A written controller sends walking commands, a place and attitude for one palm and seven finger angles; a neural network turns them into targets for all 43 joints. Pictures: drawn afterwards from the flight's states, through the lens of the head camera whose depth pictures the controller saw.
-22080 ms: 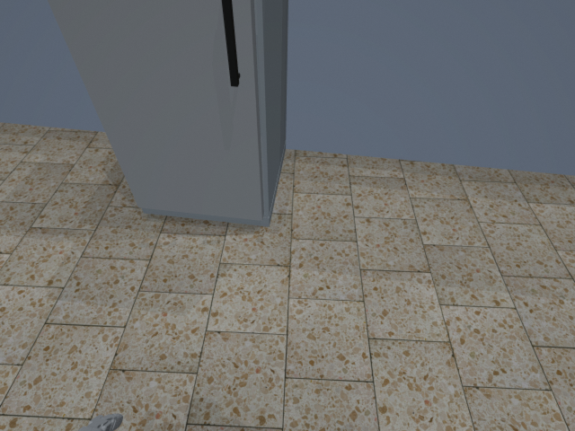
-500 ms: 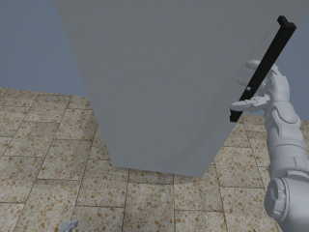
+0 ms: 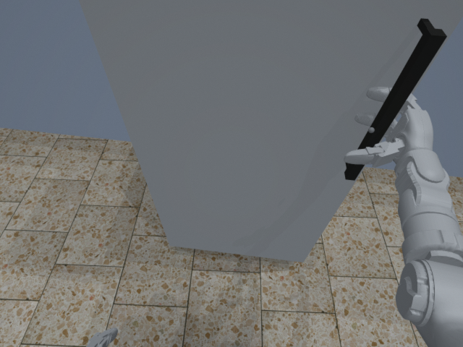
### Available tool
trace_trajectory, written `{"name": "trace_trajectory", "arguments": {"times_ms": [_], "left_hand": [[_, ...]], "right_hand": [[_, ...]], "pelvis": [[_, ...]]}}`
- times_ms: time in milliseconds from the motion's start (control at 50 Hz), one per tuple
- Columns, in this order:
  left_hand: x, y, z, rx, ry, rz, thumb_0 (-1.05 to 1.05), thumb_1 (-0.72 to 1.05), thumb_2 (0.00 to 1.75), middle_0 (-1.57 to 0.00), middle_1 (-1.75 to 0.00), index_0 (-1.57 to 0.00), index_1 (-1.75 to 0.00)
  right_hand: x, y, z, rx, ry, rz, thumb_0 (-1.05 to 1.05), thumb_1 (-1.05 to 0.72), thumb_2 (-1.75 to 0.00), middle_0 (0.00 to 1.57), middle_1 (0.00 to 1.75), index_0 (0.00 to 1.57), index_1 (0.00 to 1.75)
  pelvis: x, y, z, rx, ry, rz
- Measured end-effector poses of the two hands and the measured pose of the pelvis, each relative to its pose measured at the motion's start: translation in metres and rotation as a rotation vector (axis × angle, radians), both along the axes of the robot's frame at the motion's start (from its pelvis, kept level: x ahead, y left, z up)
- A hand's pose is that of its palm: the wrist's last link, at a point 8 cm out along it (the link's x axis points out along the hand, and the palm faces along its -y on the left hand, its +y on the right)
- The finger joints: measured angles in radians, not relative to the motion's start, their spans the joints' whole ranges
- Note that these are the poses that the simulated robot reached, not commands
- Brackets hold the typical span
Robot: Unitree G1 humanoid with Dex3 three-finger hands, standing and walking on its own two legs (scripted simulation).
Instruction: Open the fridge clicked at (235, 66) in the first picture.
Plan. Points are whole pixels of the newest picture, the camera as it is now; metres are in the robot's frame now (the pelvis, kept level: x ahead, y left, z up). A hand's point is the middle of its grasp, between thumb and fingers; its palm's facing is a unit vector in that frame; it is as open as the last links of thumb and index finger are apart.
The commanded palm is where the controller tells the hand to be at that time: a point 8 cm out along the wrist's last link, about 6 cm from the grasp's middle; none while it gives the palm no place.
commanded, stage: slide the fingers in behind the handle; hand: right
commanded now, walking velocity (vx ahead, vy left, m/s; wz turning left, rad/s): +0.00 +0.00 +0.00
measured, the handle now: (379, 115) +0.51 -0.20 +0.14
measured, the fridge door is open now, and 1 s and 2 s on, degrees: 0 0 1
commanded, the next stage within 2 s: grip the handle and tug to test in 0.04 s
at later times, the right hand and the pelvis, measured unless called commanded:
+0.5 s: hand (373, 129) +0.46 -0.17 +0.15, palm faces +0.00 +1.00 +0.00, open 10.8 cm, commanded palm +0.43 -0.22 +0.15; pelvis +0.01 -0.01 +0.00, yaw +1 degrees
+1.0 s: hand (373, 131) +0.46 -0.17 +0.15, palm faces +0.00 +1.00 +0.01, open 5.3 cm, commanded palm +0.43 -0.22 +0.15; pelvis +0.01 -0.01 +0.00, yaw +0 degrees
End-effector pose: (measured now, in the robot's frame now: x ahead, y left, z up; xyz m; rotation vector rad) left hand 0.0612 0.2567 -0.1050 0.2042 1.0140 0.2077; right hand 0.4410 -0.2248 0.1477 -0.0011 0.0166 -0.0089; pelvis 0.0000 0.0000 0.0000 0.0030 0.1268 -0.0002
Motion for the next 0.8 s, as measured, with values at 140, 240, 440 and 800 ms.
{"name": "trace_trajectory", "arguments": {"times_ms": [140, 240, 440, 800], "left_hand": [[0.001, -0.003, 0.001, 0.007, 0.004, -0.006, 0.01, 0.91, 0.90, -0.20, -0.30, -0.21, -0.30], [0.001, -0.006, 0.000, 0.003, 0.009, -0.011, 0.01, 0.91, 0.90, -0.20, -0.30, -0.21, -0.30], [0.002, -0.010, 0.001, -0.002, -0.001, 0.001, 0.01, 0.91, 0.90, -0.20, -0.30, -0.21, -0.30], [0.013, -0.012, 0.005, 0.001, -0.019, -0.003, 0.01, 0.91, 0.90, -0.20, -0.30, -0.21, -0.30]], "right_hand": [[0.003, -0.003, 0.000, 0.001, 0.003, 0.010, -0.02, 0.50, -0.30, 0.34, 1.23, 0.35, 1.24], [0.003, -0.003, 0.000, 0.001, 0.000, 0.004, -0.02, 0.48, -0.32, 0.34, 1.24, 0.35, 1.25], [0.003, -0.004, 0.000, 0.000, -0.007, 0.006, -0.01, 0.18, -0.45, 0.35, 1.27, 0.36, 1.27], [0.000, -0.008, -0.002, 0.013, 0.004, -0.012, 0.00, -0.63, -0.79, 0.42, 1.37, 0.42, 1.36]], "pelvis": [[-0.001, -0.003, 0.000, 0.002, 0.008, -0.004], [0.001, -0.006, 0.000, 0.003, 0.013, -0.004], [0.005, -0.009, 0.000, 0.005, 0.007, 0.006], [0.006, -0.009, 0.002, 0.005, -0.004, 0.009]]}}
